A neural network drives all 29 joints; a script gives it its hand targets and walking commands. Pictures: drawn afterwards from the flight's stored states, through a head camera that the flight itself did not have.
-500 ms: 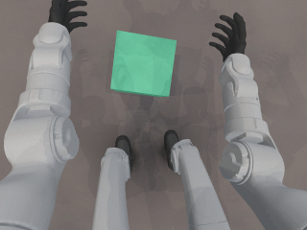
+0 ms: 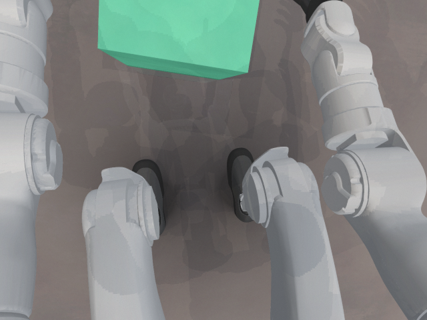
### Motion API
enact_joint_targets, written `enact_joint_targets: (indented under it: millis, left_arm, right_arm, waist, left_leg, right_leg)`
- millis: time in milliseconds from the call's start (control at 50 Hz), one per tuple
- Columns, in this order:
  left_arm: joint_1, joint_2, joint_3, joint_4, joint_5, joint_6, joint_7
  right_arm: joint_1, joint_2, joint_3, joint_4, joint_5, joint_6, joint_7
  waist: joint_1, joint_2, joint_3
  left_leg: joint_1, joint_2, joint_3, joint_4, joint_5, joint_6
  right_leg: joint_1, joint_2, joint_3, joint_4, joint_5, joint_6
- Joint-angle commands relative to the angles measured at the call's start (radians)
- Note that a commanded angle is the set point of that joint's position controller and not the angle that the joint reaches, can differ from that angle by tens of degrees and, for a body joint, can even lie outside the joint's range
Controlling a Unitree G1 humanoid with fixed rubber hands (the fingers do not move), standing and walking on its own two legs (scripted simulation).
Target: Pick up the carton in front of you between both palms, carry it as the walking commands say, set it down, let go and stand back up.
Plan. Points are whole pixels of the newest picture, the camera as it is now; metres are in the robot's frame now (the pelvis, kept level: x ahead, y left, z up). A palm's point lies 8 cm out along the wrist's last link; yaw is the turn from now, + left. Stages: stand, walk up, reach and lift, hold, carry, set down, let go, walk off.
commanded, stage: reach and lift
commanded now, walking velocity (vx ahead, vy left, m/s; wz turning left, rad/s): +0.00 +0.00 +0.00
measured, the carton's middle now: (181, 10) +0.56 +0.02 -0.29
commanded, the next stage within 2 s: none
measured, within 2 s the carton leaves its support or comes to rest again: leaves its support in 1.00 s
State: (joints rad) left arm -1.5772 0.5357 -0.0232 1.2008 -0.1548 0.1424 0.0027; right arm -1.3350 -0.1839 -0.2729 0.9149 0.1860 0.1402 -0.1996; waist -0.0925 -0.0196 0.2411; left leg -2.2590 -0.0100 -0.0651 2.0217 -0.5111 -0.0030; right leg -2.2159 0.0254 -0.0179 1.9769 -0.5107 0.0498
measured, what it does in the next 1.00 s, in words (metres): lowers itself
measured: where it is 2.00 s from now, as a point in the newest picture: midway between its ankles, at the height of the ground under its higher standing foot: (200, 203)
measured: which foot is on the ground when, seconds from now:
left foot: down 0.00-1.00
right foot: down 0.00-1.00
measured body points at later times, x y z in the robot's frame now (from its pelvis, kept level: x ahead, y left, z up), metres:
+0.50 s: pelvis +0.01 +0.00 -0.05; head +0.38 +0.04 +0.19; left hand +0.60 +0.18 -0.23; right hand +0.54 -0.17 -0.22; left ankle +0.11 +0.12 -0.38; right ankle +0.13 -0.13 -0.38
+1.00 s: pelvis +0.01 +0.01 -0.05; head +0.38 +0.05 +0.20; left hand +0.59 +0.16 -0.22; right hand +0.57 -0.14 -0.21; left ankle +0.11 +0.12 -0.38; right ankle +0.13 -0.13 -0.38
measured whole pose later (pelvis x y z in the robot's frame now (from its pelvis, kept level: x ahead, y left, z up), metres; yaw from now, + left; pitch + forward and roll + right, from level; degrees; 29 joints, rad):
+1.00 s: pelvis +0.01 +0.01 -0.05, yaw -1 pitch +38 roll -5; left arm -1.58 0.37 0.05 1.16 -0.01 0.20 0.01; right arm -1.45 -0.15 -0.43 0.99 0.02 0.20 -0.13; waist -0.06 -0.04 0.32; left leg -2.33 0.00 -0.04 2.23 -0.57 0.03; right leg -2.29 0.05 0.01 2.18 -0.57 0.08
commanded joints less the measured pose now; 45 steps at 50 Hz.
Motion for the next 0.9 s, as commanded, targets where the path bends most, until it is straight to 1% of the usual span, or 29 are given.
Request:
enact_joint_targets:
  millis: [0, 60, 100, 200, 220, 240, 280, 320, 360, 400, 460, 520, 560, 620, 660, 700, 720, 760, 780, 800, 820, 860, 880]
  left_arm:
    - [-0.357, 0.111, -0.006, -0.023, -0.007, -0.026, -0.003]
    - [-0.382, 0.114, -0.020, 0.017, -0.014, -0.043, -0.003]
    - [-0.398, 0.116, -0.034, 0.023, -0.025, -0.055, 0.001]
    - [-0.453, 0.124, -0.084, -0.034, -0.071, -0.081, 0.017]
    - [-0.457, 0.119, -0.095, -0.052, -0.083, -0.086, 0.019]
    - [-0.454, 0.110, -0.105, -0.063, -0.088, -0.090, 0.021]
    - [-0.421, 0.091, -0.108, -0.078, -0.083, -0.093, 0.024]
    - [-0.378, 0.075, -0.100, -0.080, -0.074, -0.091, 0.029]
    - [-0.338, 0.064, -0.085, -0.064, -0.062, -0.087, 0.034]
    - [-0.303, 0.053, -0.068, -0.036, -0.046, -0.084, 0.036]
    - [-0.293, 0.038, -0.051, -0.012, -0.030, -0.083, 0.032]
    - [-0.310, 0.030, -0.050, -0.008, -0.029, -0.086, 0.026]
    - [-0.334, 0.008, -0.069, -0.011, -0.038, -0.087, 0.023]
    - [-0.378, -0.055, -0.106, -0.015, -0.049, -0.088, 0.018]
    - [-0.402, -0.103, -0.108, -0.014, -0.038, -0.087, 0.015]
    - [-0.422, -0.229, -0.114, -0.006, -0.022, -0.078, -0.008]
    - [-0.457, -0.379, -0.135, -0.022, -0.019, -0.068, -0.040]
    - [-0.501, -0.704, -0.151, -0.023, 0.006, -0.042, -0.126]
    - [-0.491, -0.807, -0.127, -0.035, 0.033, -0.027, -0.164]
    - [-0.460, -0.889, -0.099, -0.047, 0.058, -0.014, -0.194]
    - [-0.439, -0.947, -0.082, -0.054, 0.078, -0.004, -0.212]
    - [-0.407, -1.035, -0.059, -0.101, 0.096, 0.013, -0.241]
    - [-0.398, -1.065, -0.056, -0.120, 0.097, 0.018, -0.250]
  right_arm:
    - [-0.286, -0.124, -0.007, -0.024, -0.002, -0.027, 0.005]
    - [-0.322, -0.139, -0.013, 0.035, -0.008, -0.049, 0.014]
    - [-0.340, -0.151, -0.012, 0.055, -0.005, -0.065, 0.019]
    - [-0.370, -0.174, 0.014, 0.051, 0.027, -0.099, 0.013]
    - [-0.362, -0.156, 0.023, 0.045, 0.037, -0.104, 0.011]
    - [-0.347, -0.139, 0.032, 0.055, 0.049, -0.107, 0.012]
    - [-0.303, -0.124, 0.043, 0.078, 0.059, -0.109, 0.018]
    - [-0.273, -0.122, 0.042, 0.073, 0.059, -0.111, 0.020]
    - [-0.259, -0.117, 0.044, 0.056, 0.057, -0.113, 0.018]
    - [-0.244, -0.112, 0.040, 0.064, 0.048, -0.110, 0.017]
    - [-0.244, -0.105, 0.023, 0.080, 0.024, -0.108, 0.021]
    - [-0.265, -0.099, 0.018, 0.083, 0.012, -0.110, 0.022]
    - [-0.289, -0.077, 0.030, 0.079, 0.016, -0.111, 0.023]
    - [-0.330, -0.017, 0.056, 0.076, 0.025, -0.112, 0.024]
    - [-0.354, 0.035, 0.060, 0.082, 0.016, -0.110, 0.026]
    - [-0.379, 0.128, 0.044, 0.095, -0.021, -0.102, 0.040]
    - [-0.419, 0.266, 0.058, 0.082, -0.040, -0.094, 0.071]
    - [-0.543, 0.559, 0.084, 0.054, -0.079, -0.059, 0.158]
    - [-0.575, 0.653, 0.077, 0.032, -0.097, -0.037, 0.198]
    - [-0.598, 0.719, 0.073, 0.014, -0.107, -0.018, 0.232]
    - [-0.602, 0.762, 0.064, 0.004, -0.120, -0.004, 0.250]
    - [-0.606, 0.838, 0.075, -0.016, -0.132, 0.018, 0.293]
    - [-0.596, 0.869, 0.081, -0.027, -0.131, 0.026, 0.305]
  waist:
    - [-0.023, 0.158, -1.152]
    - [-0.023, 0.146, -1.092]
    - [-0.023, 0.140, -1.081]
    - [-0.027, 0.157, -1.182]
    - [-0.030, 0.149, -1.192]
    - [-0.033, 0.157, -1.192]
    - [-0.029, 0.177, -1.195]
    - [-0.025, 0.186, -1.204]
    - [-0.014, 0.181, -1.197]
    - [-0.007, 0.168, -1.136]
    - [-0.008, 0.145, -1.037]
    - [-0.013, 0.133, -1.009]
    - [-0.012, 0.133, -1.015]
    - [-0.010, 0.137, -1.022]
    - [-0.006, 0.139, -1.016]
    - [-0.022, 0.147, -0.990]
    - [-0.030, 0.152, -0.972]
    - [-0.025, 0.157, -0.941]
    - [-0.015, 0.170, -0.927]
    - [-0.003, 0.175, -0.915]
    - [0.003, 0.170, -0.906]
    - [0.017, 0.146, -0.904]
    - [0.016, 0.128, -0.918]
  left_leg:
    - [0.644, 0.011, 0.046, -0.136, 0.096, -0.001]
    - [0.622, 0.015, 0.031, -0.096, 0.112, 0.000]
    - [0.629, 0.016, 0.023, -0.066, 0.148, -0.002]
    - [0.700, 0.015, 0.020, 0.008, 0.271, -0.010]
    - [0.704, 0.012, 0.017, 0.014, 0.288, -0.008]
    - [0.720, 0.009, 0.016, 0.022, 0.320, -0.008]
    - [0.762, 0.004, 0.018, 0.039, 0.379, -0.013]
    - [0.785, 0.001, 0.019, 0.044, 0.399, -0.015]
    - [0.778, -0.001, 0.022, 0.038, 0.385, -0.014]
    - [0.723, -0.002, 0.022, 0.027, 0.339, -0.012]
    - [0.625, -0.003, 0.020, 0.014, 0.265, -0.007]
    - [0.579, -0.002, 0.022, 0.008, 0.230, -0.005]
    - [0.576, -0.003, 0.023, 0.004, 0.219, -0.004]
    - [0.585, -0.008, 0.023, -0.004, 0.206, -0.002]
    - [0.592, -0.013, 0.025, -0.008, 0.196, -0.001]
    - [0.592, -0.023, 0.024, -0.009, 0.181, -0.002]
    - [0.590, -0.034, 0.019, -0.006, 0.181, 0.002]
    - [0.582, -0.053, 0.022, 0.005, 0.194, 0.005]
    - [0.569, -0.061, 0.032, 0.011, 0.191, 0.006]
    - [0.552, -0.068, 0.042, 0.015, 0.190, 0.010]
    - [0.529, -0.071, 0.052, 0.017, 0.192, 0.011]
    - [0.494, -0.082, 0.060, 0.019, 0.211, 0.019]
    - [0.493, -0.085, 0.060, 0.023, 0.229, 0.024]
  right_leg:
    - [0.547, 0.007, -0.079, -0.108, 0.162, 0.026]
    - [0.517, 0.005, -0.076, -0.062, 0.170, 0.027]
    - [0.511, 0.004, -0.074, -0.032, 0.198, 0.026]
    - [0.559, 0.008, -0.074, 0.034, 0.308, 0.023]
    - [0.560, 0.011, -0.078, 0.044, 0.330, 0.025]
    - [0.543, 0.014, -0.079, 0.051, 0.354, 0.025]
    - [0.511, 0.021, -0.081, 0.059, 0.383, 0.025]
    - [0.494, 0.027, -0.085, 0.060, 0.385, 0.025]
    - [0.486, 0.031, -0.088, 0.055, 0.369, 0.027]
    - [0.471, 0.032, -0.084, 0.050, 0.337, 0.028]
    - [0.456, 0.032, -0.072, 0.042, 0.295, 0.028]
    - [0.472, 0.031, -0.065, 0.035, 0.287, 0.028]
    - [0.490, 0.033, -0.065, 0.033, 0.286, 0.027]
    - [0.515, 0.043, -0.066, 0.030, 0.279, 0.024]
    - [0.529, 0.053, -0.066, 0.029, 0.271, 0.023]
    - [0.533, 0.065, -0.070, 0.025, 0.255, 0.019]
    - [0.519, 0.073, -0.070, 0.025, 0.248, 0.013]
    - [0.466, 0.090, -0.076, 0.037, 0.237, 0.000]
    - [0.447, 0.097, -0.078, 0.045, 0.227, -0.004]
    - [0.431, 0.104, -0.080, 0.050, 0.217, -0.005]
    - [0.428, 0.110, -0.084, 0.052, 0.215, -0.003]
    - [0.419, 0.118, -0.088, 0.061, 0.223, -0.007]
    - [0.417, 0.120, -0.091, 0.065, 0.239, -0.008]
